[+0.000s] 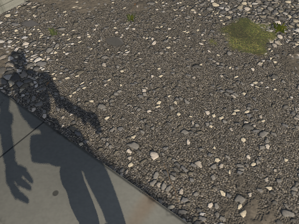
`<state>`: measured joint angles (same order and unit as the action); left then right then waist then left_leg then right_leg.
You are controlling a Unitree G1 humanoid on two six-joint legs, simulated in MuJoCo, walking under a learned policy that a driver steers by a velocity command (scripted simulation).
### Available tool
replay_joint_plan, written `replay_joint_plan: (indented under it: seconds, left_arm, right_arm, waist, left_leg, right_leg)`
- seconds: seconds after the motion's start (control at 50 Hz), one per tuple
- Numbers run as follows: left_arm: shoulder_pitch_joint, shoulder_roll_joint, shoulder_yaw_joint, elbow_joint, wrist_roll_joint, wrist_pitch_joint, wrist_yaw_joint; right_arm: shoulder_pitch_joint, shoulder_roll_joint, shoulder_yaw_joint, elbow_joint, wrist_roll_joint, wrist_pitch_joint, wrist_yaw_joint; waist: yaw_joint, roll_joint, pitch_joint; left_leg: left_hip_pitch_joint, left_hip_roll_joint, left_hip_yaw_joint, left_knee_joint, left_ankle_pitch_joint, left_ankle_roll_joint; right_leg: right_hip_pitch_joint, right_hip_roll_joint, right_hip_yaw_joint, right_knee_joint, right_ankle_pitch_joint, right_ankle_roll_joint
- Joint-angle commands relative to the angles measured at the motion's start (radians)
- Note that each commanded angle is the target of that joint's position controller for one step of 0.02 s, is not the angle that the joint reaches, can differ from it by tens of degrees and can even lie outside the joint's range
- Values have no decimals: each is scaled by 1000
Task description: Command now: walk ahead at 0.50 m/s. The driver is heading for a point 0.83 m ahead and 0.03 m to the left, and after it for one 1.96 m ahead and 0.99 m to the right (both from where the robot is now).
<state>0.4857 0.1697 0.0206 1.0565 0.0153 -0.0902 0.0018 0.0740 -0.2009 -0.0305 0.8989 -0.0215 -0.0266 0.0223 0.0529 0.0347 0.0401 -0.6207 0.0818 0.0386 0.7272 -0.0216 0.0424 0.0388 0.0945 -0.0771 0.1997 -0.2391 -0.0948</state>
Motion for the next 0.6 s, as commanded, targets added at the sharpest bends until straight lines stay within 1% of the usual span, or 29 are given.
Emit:
replay_joint_plan:
  seconds: [0.02, 0.06, 0.08, 0.1, 0.12, 0.14, 0.16, 0.18, 0.2, 0.22, 0.24, 0.26, 0.28, 0.3, 0.32, 0.34, 0.36, 0.38, 0.4, 0.42, 0.44, 0.46, 0.48, 0.5, 0.52, 0.54, 0.56, 0.58, 0.6]
  left_arm:
    - [82, 131, 19, -13, 5, -2, 11]
    - [88, 144, 23, -5, 12, 3, 19]
    - [73, 149, 25, -6, 14, 5, 22]
    - [51, 158, 27, -8, 11, 5, 25]
    - [37, 168, 29, -8, 9, 5, 26]
    - [16, 173, 30, -10, 3, 8, 24]
    - [4, 160, 24, -34, -10, 6, 20]
    - [96, 51, 3, -62, -38, 5, 6]
    - [67, 142, 29, -50, -12, 9, 7]
    - [-24, 156, 38, -85, -5, 7, 4]
    - [-92, 149, 38, -102, -7, 1, -2]
    - [-100, 131, 39, -101, -2, 8, -5]
    - [-80, 110, 37, -98, 13, 25, -10]
    - [-63, 87, 35, -91, 18, 40, -16]
    - [-69, 77, 34, -96, 20, 49, -20]
    - [-93, 75, 34, -106, 21, 59, -22]
    - [-135, 77, 34, -124, 21, 66, -24]
    - [-187, 82, 34, -143, 20, 70, -25]
    - [-264, 96, 34, -169, 20, 69, -28]
    - [-321, 96, 33, -192, 23, 66, -34]
    - [-351, 79, 25, -203, 23, 67, -38]
    - [-352, 69, 18, -201, 24, 66, -39]
    - [-328, 83, 21, -187, 15, 63, -41]
    - [-328, 89, 21, -181, 12, 63, -39]
    - [-290, 117, 31, -158, 22, 65, -38]
    - [-353, 117, 26, -187, 17, 63, -31]
    - [-384, 108, 23, -196, 18, 62, -28]
    - [-370, 107, 23, -194, 21, 59, -24]
    - [-321, 112, 25, -183, 20, 53, -17]
  right_arm:
    - [-119, -48, -2, -83, 1, -13, -2]
    - [-141, -55, -4, -99, 1, -20, -3]
    - [-126, -60, -6, -98, 1, -25, -4]
    - [-80, -64, -10, -87, 2, -29, -10]
    - [12, -77, -19, -57, 1, -35, -17]
    - [178, -95, -32, 0, -4, -44, -25]
    - [366, -165, -56, 48, -25, -54, -36]
    - [456, -266, -80, 56, -43, -52, -39]
    - [407, -230, -78, 59, 5, -35, -27]
    - [293, -185, -65, 45, 14, -31, -24]
    - [224, -127, -51, 33, 12, -36, -19]
    - [199, -93, -42, 37, 9, -43, -20]
    - [204, -63, -32, 51, 12, -50, -24]
    - [228, -55, -28, 64, 10, -58, -26]
    - [260, -65, -31, 80, 15, -67, -27]
    - [284, -84, -34, 90, 16, -73, -28]
    - [301, -100, -37, 95, 16, -75, -28]
    - [315, -107, -38, 96, 16, -75, -28]
    - [323, -113, -37, 94, 16, -75, -28]
    - [333, -112, -33, 94, 15, -73, -29]
    - [342, -121, -35, 95, 14, -73, -30]
    - [364, -123, -35, 105, 8, -70, -28]
    - [343, -129, -36, 89, 4, -74, -26]
    - [350, -127, -34, 91, 6, -75, -25]
    - [394, -140, -38, 111, -8, -74, -26]
    - [382, -100, -26, 99, 9, -69, -28]
    - [378, -106, -25, 98, 4, -64, -30]
    - [368, -117, -27, 97, -2, -59, -33]
    - [344, -141, -32, 88, -4, -56, -42]
  waist:
    - [6, -103, 80]
    - [4, -98, 85]
    - [-11, -97, 78]
    - [-38, -104, 55]
    - [-74, -112, 9]
    - [-144, -89, -70]
    - [-209, -38, -180]
    - [-172, 163, -315]
    - [-173, 75, -301]
    - [-123, 46, -125]
    - [-107, 4, -44]
    - [-68, 0, -2]
    - [-35, 13, 7]
    - [-22, 16, 0]
    - [-13, 8, 2]
    - [-8, 15, 12]
    - [-9, 19, 26]
    - [-17, 20, 41]
    - [-34, 20, 64]
    - [-47, 4, 65]
    - [-56, 20, 51]
    - [-60, 43, 27]
    - [-45, 35, -4]
    - [-48, 49, -11]
    - [-51, 74, -21]
    - [-63, 16, 8]
    - [-73, 37, 35]
    - [-65, 50, 44]
    - [-45, 45, 25]
  left_leg:
    - [-38, -31, 33, -81, -6, 13]
    - [-30, -43, 37, -120, -66, 33]
    - [8, -55, 41, -146, -101, 48]
    - [96, -81, 52, -175, -135, 67]
    - [218, -116, 66, -198, -161, 85]
    - [416, -140, 76, -261, -123, 109]
    - [688, 2, -84, -277, -157, 161]
    - [976, 317, -560, -340, -220, 294]
    - [918, 326, -710, -450, -309, 327]
    - [774, 289, -552, -477, -349, 293]
    - [635, 243, -442, -519, -264, 259]
    - [538, 192, -351, -543, -183, 215]
    - [468, 152, -282, -557, -116, 184]
    - [442, 135, -244, -563, -68, 174]
    - [425, 123, -213, -565, -18, 172]
    - [415, 114, -191, -575, 1, 174]
    - [411, 109, -177, -591, -6, 175]
    - [414, 105, -170, -606, -14, 174]
    - [429, 98, -161, -609, 32, 164]
    - [442, 89, -144, -602, 114, 154]
    - [436, 67, -103, -588, 186, 139]
    - [446, 69, -86, -565, 262, 131]
    - [390, 39, -36, -536, 282, 120]
    - [377, 41, -30, -523, 277, 115]
    - [455, 100, -66, -471, 314, 130]
    - [463, 77, -52, -472, 286, 145]
    - [463, 84, -59, -457, 306, 154]
    - [472, 92, -59, -418, 370, 160]
    - [473, 95, -53, -364, 481, 160]
  right_leg:
    - [16, -297, 144, -30, 492, -104]
    - [75, -322, 147, 6, 559, -113]
    - [88, -326, 137, 39, 631, -108]
    - [82, -322, 120, 94, 762, -94]
    - [73, -312, 106, 190, 883, -80]
    - [24, -277, 73, 369, 894, -60]
    - [-171, -238, 49, 627, 637, -37]
    - [-531, -62, -13, 1027, -92, 16]
    - [-657, -39, 111, 1141, -271, 7]
    - [-718, -102, 130, 1138, -188, 1]
    - [-688, -135, 131, 1085, -109, 1]
    - [-632, -164, 130, 1021, -70, 7]
    - [-570, -181, 128, 970, -52, 20]
    - [-534, -181, 120, 946, -43, 30]
    - [-524, -181, 113, 908, -33, 41]
    - [-535, -182, 100, 877, -11, 50]
    - [-563, -189, 91, 839, 23, 58]
    - [-594, -196, 84, 790, 63, 64]
    - [-630, -197, 72, 723, 104, 70]
    - [-630, -186, 65, 652, 147, 74]
    - [-586, -165, 38, 607, 183, 78]
    - [-550, -151, 25, 614, 212, 78]
    - [-459, -118, -11, 640, 296, 73]
    - [-423, -110, -15, 647, 288, 67]
    - [-471, -132, 20, 752, 309, 48]
    - [-504, -123, 2, 658, 198, 49]
    - [-479, -105, -21, 626, 136, 43]
    - [-441, -91, -28, 595, 77, 34]
    - [-359, -68, -28, 544, 38, 23]
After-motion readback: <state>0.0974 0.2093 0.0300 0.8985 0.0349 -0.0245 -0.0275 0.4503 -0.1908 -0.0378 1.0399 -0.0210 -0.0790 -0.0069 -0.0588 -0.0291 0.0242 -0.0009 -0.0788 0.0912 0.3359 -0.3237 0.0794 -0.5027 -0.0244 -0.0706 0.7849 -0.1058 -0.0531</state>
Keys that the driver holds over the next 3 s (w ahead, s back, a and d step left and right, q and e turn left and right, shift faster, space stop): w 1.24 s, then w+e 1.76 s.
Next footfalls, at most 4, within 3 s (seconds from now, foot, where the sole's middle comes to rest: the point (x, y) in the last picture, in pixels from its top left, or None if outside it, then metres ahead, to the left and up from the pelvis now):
0.16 left None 0.25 0.10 -0.78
0.66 right None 0.41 -0.04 -0.78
1.40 left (127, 161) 0.90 0.23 -0.96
1.88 right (166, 133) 1.11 0.01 -0.96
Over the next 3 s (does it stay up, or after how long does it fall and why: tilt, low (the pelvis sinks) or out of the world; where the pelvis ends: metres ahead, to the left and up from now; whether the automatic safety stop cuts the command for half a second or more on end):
stays up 1.47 -0.18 -0.21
